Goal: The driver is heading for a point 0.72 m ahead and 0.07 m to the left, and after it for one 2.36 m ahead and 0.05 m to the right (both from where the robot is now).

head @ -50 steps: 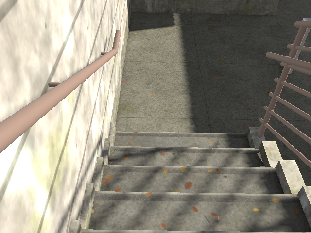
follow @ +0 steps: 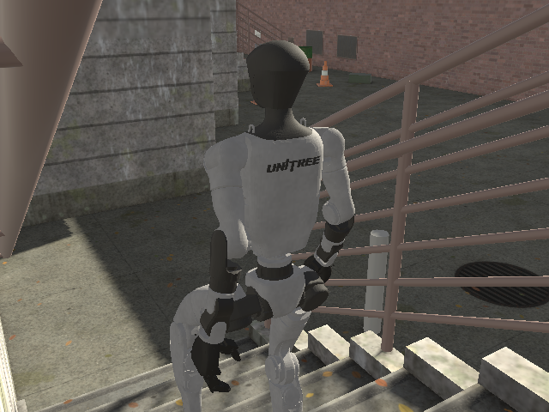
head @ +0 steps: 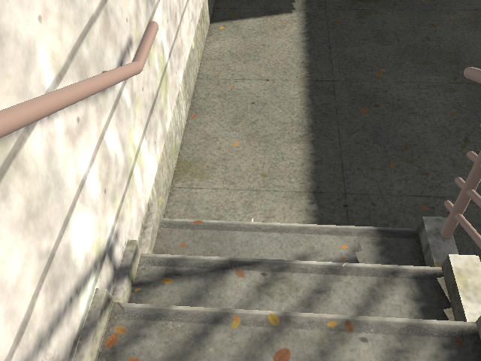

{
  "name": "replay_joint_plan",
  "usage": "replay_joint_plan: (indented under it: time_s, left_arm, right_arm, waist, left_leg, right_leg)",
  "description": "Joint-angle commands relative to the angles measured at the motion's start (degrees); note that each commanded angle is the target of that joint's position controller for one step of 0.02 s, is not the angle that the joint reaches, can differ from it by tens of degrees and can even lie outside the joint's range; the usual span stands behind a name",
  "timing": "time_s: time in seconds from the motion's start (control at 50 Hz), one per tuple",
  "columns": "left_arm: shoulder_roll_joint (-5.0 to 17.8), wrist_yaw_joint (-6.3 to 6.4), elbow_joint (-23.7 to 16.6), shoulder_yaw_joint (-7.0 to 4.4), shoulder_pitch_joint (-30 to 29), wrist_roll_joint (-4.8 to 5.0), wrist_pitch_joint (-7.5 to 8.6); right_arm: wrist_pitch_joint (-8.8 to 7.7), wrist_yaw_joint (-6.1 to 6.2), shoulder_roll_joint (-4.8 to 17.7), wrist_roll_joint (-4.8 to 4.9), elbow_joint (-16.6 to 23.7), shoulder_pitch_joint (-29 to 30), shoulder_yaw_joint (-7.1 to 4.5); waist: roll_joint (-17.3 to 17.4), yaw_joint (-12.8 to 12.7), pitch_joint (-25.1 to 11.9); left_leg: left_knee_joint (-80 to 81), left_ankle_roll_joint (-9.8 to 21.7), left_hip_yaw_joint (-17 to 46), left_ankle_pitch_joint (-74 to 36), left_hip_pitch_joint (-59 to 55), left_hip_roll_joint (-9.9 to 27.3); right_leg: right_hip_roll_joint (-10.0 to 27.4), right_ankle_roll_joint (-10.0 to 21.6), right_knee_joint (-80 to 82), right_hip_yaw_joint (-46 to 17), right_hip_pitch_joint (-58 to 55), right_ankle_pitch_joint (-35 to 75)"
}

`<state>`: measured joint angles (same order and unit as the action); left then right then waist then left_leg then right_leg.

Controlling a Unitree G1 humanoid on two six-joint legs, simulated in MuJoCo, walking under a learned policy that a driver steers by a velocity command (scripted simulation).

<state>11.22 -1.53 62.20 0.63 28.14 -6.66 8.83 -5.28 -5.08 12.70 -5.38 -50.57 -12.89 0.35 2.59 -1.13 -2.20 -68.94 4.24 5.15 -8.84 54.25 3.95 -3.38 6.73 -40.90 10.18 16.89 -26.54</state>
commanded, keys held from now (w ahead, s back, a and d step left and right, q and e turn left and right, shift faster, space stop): w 0.78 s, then w+q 0.14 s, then w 0.08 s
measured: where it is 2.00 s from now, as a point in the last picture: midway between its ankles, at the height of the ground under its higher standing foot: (269, 259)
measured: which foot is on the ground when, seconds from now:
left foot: up 0.00-0.34, down 0.36-0.84, up 0.86-1.00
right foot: down 0.00-0.36, up 0.38-0.80, down 0.82-1.00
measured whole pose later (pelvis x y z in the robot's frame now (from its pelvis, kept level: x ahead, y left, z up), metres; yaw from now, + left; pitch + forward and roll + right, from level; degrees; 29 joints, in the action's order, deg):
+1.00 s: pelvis +0.60 -0.10 -0.31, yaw +4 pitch +0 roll +1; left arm 13.5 -3.8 58.9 -1.2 21.8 -6.1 4.3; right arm -4.4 -3.5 11.4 -2.7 -57.0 -22.6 -0.9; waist 0.3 1.1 -1.2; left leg -101.5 5.7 1.8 18.1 44.4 3.6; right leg 1.2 4.2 -36.8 8.7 18.4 -18.4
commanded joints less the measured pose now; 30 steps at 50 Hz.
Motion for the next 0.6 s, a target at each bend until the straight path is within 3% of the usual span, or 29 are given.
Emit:
replay_joint_plan:
  time_s: [0.02, 0.04, 0.06, 0.08, 0.1, 0.12, 0.14, 0.18, 0.2, 0.24, 0.26, 0.28, 0.3, 0.32, 0.34, 0.36, 0.38, 0.4, 0.42, 0.44, 0.46, 0.48, 0.5, 0.52, 0.54, 0.56, 0.58, 0.6]
  left_arm:
    - [4.1, 1.87, 1.3, 0.01, 8.4, -0.04, 0.33]
    - [1.8, 2.41, 4.4, 0.75, 15.0, -0.49, -0.16]
    - [0.4, 2.34, 6.0, 1.24, 18.5, -1.11, -0.73]
    - [-1.8, 2.35, 2.8, 2.23, 13.3, 0.03, -1.04]
    - [-0.7, 0.97, 1.1, 2.64, 10.4, 0.24, -1.32]
    - [1.2, 0.13, -0.1, 2.42, 7.1, -0.16, -1.33]
    - [3.3, 0.01, -1.2, 1.9, 5.8, 0.11, -1.32]
    - [4.4, 1.19, -1.5, 1.77, 7.9, 0.77, -0.98]
    - [4.6, 2.04, -0.6, 1.53, 11.5, 1.38, -0.85]
    - [3.1, 3.26, 1.7, 1.35, 18.1, 2.56, -1.36]
    - [2.6, 3.12, 2.3, 1.16, 19.0, 2.36, -2.08]
    - [3.4, 2.38, 1.7, 0.51, 17.6, 2.21, -2.61]
    - [4.1, 1.46, 1.2, -0.05, 16.2, 1.95, -2.86]
    - [5.6, 0.45, 0.2, -0.38, 12.3, 2.15, -3.13]
    - [5.7, -1.15, 1.2, -0.95, 11.8, 0.92, -3.79]
    - [7.6, -2.42, -1.9, -1.06, 4.4, 2.15, -4.28]
    - [-0.5, -4.67, -1.3, 0.65, 12.4, 2.33, -4.34]
    - [2.0, -6.17, -5.5, 0.3, 8.2, 2.97, -3.61]
    - [2.9, -6.69, -8.3, -0.08, 2.0, 4.09, -3.82]
    - [5.7, -5.08, -11.3, -1.68, -4.0, 3.83, -3.69]
    - [5.3, -3.36, -14.3, -1.85, -9.0, 2.09, -3.48]
    - [3.0, -2.38, -12.9, -1.05, -8.8, 1.2, -3.58]
    - [0.6, -1.69, -11.7, -0.14, -7.8, 0.51, -3.51]
    - [-0.4, -2.13, -8.7, -0.07, -4.5, 0.97, -3.88]
    - [-0.4, -2.43, -8.3, -0.38, -3.5, 1.18, -4.22]
    - [-0.5, -2.89, -8.2, -0.31, -4.1, 1.48, -4.4]
    - [-1.4, -3.6, -6.9, 0.25, 0.8, 0.71, -4.06]
    - [-2.5, -3.16, -9.7, 1.02, -7.3, 0.33, -4.08]
  right_arm:
    - [0.12, 0.05, 1.5, -0.25, 3.5, 0.9, 0.35]
    - [0.2, 0.64, 0.4, 0.04, 4.7, 5.3, 0.82]
    - [0.31, 0.88, -0.7, 0.57, 5.1, 7.3, 1.22]
    - [0.29, 0.48, 0.7, 0.6, 4.0, 8.0, 1.36]
    - [0.4, -0.37, 0.4, 0.28, 4.8, 10.6, 1.35]
    - [0.61, -1.35, 0.9, 0.22, 6.8, 14.3, 1.31]
    - [0.65, -1.65, 2.3, 0.33, 7.6, 16.3, 0.9]
    - [0.33, -1.28, 4.5, 0.69, 8.2, 18.2, 0.29]
    - [0.2, -0.94, 4.6, 1.29, 9.2, 21.5, 0.29]
    - [0.66, -0.83, 4.0, 1.48, 9.4, 25.9, 0.42]
    - [1.09, -1.1, 3.1, 1.24, 9.6, 27.3, 0.56]
    - [1.51, -1.2, 2.4, 0.54, 9.7, 26.6, 0.38]
    - [1.51, -0.94, 3.3, 0.16, 8.4, 23.1, -0.25]
    - [1.09, -0.54, 3.7, -0.08, 3.4, 12.3, -0.74]
    - [1.02, 0.92, 7.5, 0.78, -2.5, -1.7, -2.66]
    - [0.04, 1.82, 10.0, -0.36, -8.8, -23.9, -4.34]
    - [0.13, 2.2, 13.9, -0.04, -11.2, -32.3, -5.73]
    - [0.47, 2.09, 12.2, -1.76, -11.0, -34.2, -5.74]
    - [0.9, 2.17, 11.7, -2.33, -10.5, -29.5, -5.47]
    - [1.43, 1.61, 9.2, 0.45, -7.5, -21.1, -4.62]
    - [0.96, 1.44, 1.9, 2.82, -4.0, -6.7, -2.22]
    - [0.57, 1.06, 2.9, 3.05, -3.1, -3.5, -2.28]
    - [-0.96, 2.25, -2.3, 2.24, -1.1, 0.4, -0.44]
    - [-2.07, 2.82, -2.7, 2.38, -1.4, 0.0, -0.1]
    - [-2.54, 2.95, 0.4, 2.41, -2.8, -3.0, -0.54]
    - [-2.64, 2.68, 2.7, 1.42, -4.6, -5.7, -0.98]
    - [-2.86, 2.5, 3.1, 0.07, -4.3, -5.5, -0.89]
    - [-3.73, 3.74, 0.6, -0.93, -6.4, -9.9, -0.28]
  waist:
    - [-2.0, -1.2, 4.5]
    - [-3.8, -3.3, 5.6]
    - [-5.1, -3.5, 6.4]
    - [-0.6, -2.7, 5.6]
    - [-4.4, -1.0, 5.1]
    - [-6.0, -0.1, 6.5]
    - [-4.9, 0.2, 7.1]
    - [-4.0, -1.3, 6.4]
    - [-4.6, -3.6, 7.7]
    - [-6.9, -7.8, 10.4]
    - [-7.1, -8.6, 11.1]
    - [-7.5, -7.6, 9.9]
    - [-6.7, -6.1, 8.8]
    - [-4.9, -2.1, 7.1]
    - [-1.7, 2.6, 4.7]
    - [5.5, 13.3, 1.6]
    - [16.8, 10.7, -17.6]
    - [5.0, 12.4, -22.8]
    - [0.9, 11.4, -12.6]
    - [-2.4, 8.2, -6.4]
    - [-5.4, 1.3, 1.8]
    - [-2.9, -1.8, 6.9]
    - [-3.2, -4.0, 8.5]
    - [-3.4, -3.7, 9.2]
    - [-1.4, -3.7, 6.8]
    - [0.5, -3.8, 4.2]
    - [0.6, -6.1, 3.4]
    - [-2.3, -1.2, 3.5]
  left_leg:
    - [12.0, -0.9, 8.1, -11.8, 20.9, 0.9]
    - [14.4, -1.5, 7.5, -11.9, 27.8, 1.3]
    - [14.4, -1.8, 7.5, -11.4, 31.5, 1.5]
    - [25.2, -1.2, 4.5, -23.9, 19.9, 2.1]
    - [22.4, -0.5, -2.2, -27.6, 0.3, 0.7]
    - [18.3, 0.1, -3.7, -26.8, -10.6, -0.3]
    - [17.0, -0.2, -4.2, -23.4, -14.5, -0.8]
    - [23.6, -0.9, -3.7, -19.3, -14.4, -0.9]
    - [29.4, -1.8, -4.1, -16.1, -10.8, -0.9]
    - [39.7, -3.0, -4.6, -11.7, -4.0, -0.4]
    - [42.8, -2.6, -5.8, -10.0, -6.6, -0.5]
    - [43.3, -1.8, -8.4, -5.0, -14.0, -1.9]
    - [43.3, -1.2, -9.8, -3.3, -23.5, -3.2]
    - [45.6, -1.0, -9.1, -6.2, -35.9, -2.7]
    - [48.9, 0.1, -9.7, -15.2, -51.9, -3.2]
    - [55.1, 5.2, -8.8, -20.9, -76.8, 0.1]
    - [31.1, 19.7, 3.0, -60.0, -106.4, 15.6]
    - [27.6, 21.1, 9.3, -55.1, -114.0, 19.2]
    - [33.4, 18.6, 7.5, -48.0, -101.6, 20.0]
    - [39.8, 18.5, 8.6, -29.8, -83.0, 20.7]
    - [45.5, 15.0, 7.4, -7.6, -62.8, 17.5]
    - [47.6, 15.8, 3.1, -6.0, -43.1, 15.2]
    - [52.2, 13.7, 0.5, -2.8, -31.0, 11.0]
    - [53.2, 13.8, -2.7, -0.1, -21.4, 8.1]
    - [52.4, 14.2, -2.3, 3.2, -18.7, 6.2]
    - [50.0, 13.7, -1.9, 1.9, -16.3, 6.0]
    - [43.9, 12.3, -3.1, 3.5, -11.9, 5.3]
    - [41.3, 10.4, -0.3, 10.3, -26.8, 6.8]
  right_leg:
    - [18.6, 4.2, 7.4, -22.9, -16.9, 28.0]
    - [19.5, 4.2, 6.2, -26.2, -23.3, 28.0]
    - [20.0, 4.1, 6.1, -28.7, -25.5, 30.0]
    - [16.2, 3.0, 4.5, -22.3, -15.6, 26.9]
    - [13.8, 2.9, 8.1, -19.2, 1.8, 25.1]
    - [12.9, 2.4, 10.2, -17.8, 13.4, 21.7]
    - [13.1, 1.8, 10.6, -17.0, 15.4, 22.8]
    - [11.8, 0.0, 4.5, -16.3, 6.4, 23.4]
    - [12.4, -0.4, 2.1, -17.0, -1.4, 24.2]
    - [12.7, -0.3, -1.1, -19.6, -15.3, 26.6]
    - [12.6, -0.1, -2.1, -20.0, -15.7, 29.7]
    - [12.0, 0.0, -3.6, -19.2, -13.4, 37.1]
    - [11.4, -0.6, -6.9, -18.7, -9.6, 44.8]
    - [10.0, -1.3, -14.9, -17.2, -5.5, 43.8]
    - [7.7, -4.1, -22.9, -14.1, -0.4, 43.8]
    - [5.7, -7.7, -44.2, -12.3, 15.9, 37.0]
    - [1.7, -10.8, -74.7, -9.6, 33.5, -21.4]
    - [2.8, -8.9, -76.9, -12.6, 46.3, -22.7]
    - [5.0, -6.7, -77.0, -11.3, 51.2, -20.1]
    - [7.0, -6.6, -72.1, -10.1, 50.2, -16.1]
    - [9.5, -4.3, -55.1, -13.5, 46.8, -6.8]
    - [10.9, -3.0, -50.6, -12.3, 35.1, -7.6]
    - [13.8, -0.9, -35.2, -14.6, 27.2, 9.1]
    - [13.5, -0.5, -20.7, -13.8, 18.8, 24.4]
    - [10.8, -1.0, -18.8, -10.8, 13.5, 27.6]
    - [9.7, -1.7, -22.3, -9.6, 9.3, 28.5]
    - [8.6, -1.9, -25.3, -9.7, 4.5, 34.0]
    - [13.8, -3.4, -14.1, -18.6, 19.6, 45.7]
